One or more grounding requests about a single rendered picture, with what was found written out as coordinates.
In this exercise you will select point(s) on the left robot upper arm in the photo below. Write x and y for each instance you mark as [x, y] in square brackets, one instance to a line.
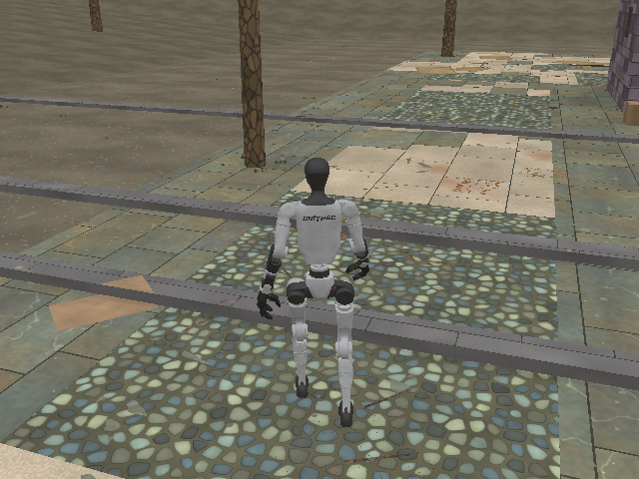
[286, 212]

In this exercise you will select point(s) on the left robot thigh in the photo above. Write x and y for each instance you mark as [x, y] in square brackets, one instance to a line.
[297, 299]

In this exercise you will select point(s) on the right robot upper arm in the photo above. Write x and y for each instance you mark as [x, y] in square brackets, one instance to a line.
[350, 211]

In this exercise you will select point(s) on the left robot hand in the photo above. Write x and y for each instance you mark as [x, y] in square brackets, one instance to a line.
[263, 306]

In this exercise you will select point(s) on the left robot forearm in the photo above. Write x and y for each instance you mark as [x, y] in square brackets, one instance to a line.
[271, 272]

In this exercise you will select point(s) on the right robot hand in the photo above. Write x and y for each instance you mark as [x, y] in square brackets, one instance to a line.
[364, 270]

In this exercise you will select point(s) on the left robot shin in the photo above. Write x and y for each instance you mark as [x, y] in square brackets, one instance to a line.
[300, 356]

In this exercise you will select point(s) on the right robot forearm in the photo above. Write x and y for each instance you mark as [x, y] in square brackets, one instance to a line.
[362, 257]

